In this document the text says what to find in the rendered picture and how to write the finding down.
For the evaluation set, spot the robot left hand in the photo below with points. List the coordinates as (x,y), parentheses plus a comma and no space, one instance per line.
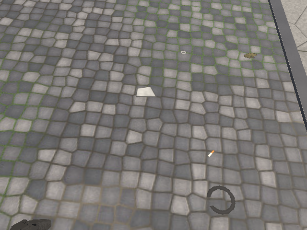
(34,224)

